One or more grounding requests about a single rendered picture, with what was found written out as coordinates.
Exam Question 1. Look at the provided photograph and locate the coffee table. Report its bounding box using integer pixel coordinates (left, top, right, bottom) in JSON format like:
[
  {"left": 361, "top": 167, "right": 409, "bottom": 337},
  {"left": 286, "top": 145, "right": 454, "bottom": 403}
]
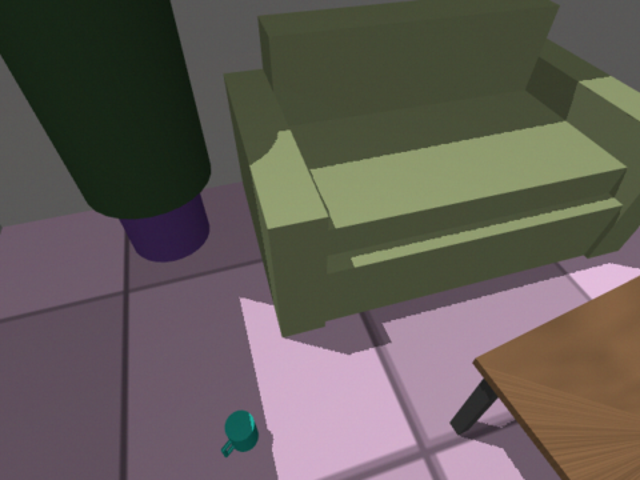
[{"left": 450, "top": 276, "right": 640, "bottom": 480}]

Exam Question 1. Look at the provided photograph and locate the potted plant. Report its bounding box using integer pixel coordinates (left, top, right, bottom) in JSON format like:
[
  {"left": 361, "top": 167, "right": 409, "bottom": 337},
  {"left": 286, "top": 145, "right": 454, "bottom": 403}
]
[{"left": 0, "top": 0, "right": 211, "bottom": 262}]

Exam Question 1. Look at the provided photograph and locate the mug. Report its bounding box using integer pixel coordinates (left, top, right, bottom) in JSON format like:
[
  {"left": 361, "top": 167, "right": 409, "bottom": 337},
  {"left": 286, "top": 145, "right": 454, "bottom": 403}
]
[{"left": 221, "top": 410, "right": 258, "bottom": 457}]

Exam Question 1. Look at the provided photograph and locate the sofa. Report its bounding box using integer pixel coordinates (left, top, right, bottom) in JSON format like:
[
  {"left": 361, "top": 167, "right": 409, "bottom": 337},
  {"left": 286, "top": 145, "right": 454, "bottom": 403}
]
[{"left": 223, "top": 0, "right": 640, "bottom": 338}]

